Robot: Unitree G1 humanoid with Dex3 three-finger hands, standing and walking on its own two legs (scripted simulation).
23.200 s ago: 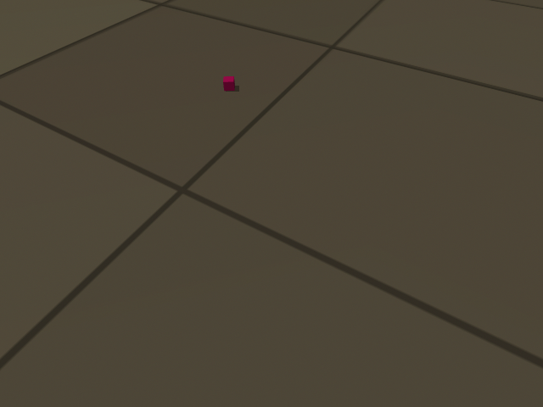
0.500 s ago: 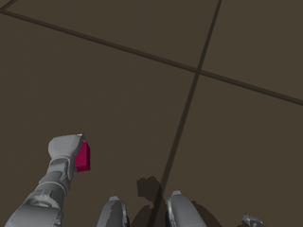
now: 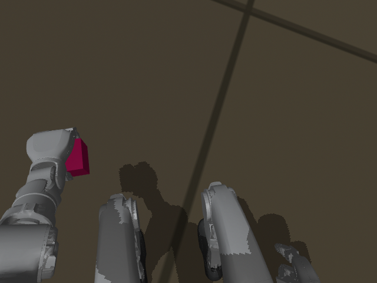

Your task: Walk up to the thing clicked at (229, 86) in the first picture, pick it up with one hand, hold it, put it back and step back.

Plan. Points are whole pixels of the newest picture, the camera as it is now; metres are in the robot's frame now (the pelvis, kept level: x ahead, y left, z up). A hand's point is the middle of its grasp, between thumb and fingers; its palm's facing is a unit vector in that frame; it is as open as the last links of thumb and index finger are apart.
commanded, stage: crouch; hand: left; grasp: from above
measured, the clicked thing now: (69, 159) +0.41 +0.25 -0.20
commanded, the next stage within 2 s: lower in 0.82 s
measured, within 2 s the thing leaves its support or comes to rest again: neither
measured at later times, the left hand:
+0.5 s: hand (71, 162) +0.42 +0.27 -0.26, palm faces -0.45 -0.06 -0.89, open 10.4 cm
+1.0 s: hand (76, 162) +0.43 +0.27 -0.31, palm faces -0.45 -0.07 -0.89, open 10.4 cm
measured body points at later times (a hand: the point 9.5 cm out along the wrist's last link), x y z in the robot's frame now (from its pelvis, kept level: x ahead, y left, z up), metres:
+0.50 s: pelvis -0.01 +0.00 -0.09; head +0.22 +0.04 +0.30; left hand +0.44 +0.27 -0.21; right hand +0.04 -0.28 -0.20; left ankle +0.07 +0.12 -0.44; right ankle +0.07 -0.14 -0.44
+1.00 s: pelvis -0.02 +0.00 -0.14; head +0.22 +0.04 +0.24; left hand +0.45 +0.27 -0.26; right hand +0.03 -0.28 -0.25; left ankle +0.07 +0.12 -0.44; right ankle +0.07 -0.14 -0.44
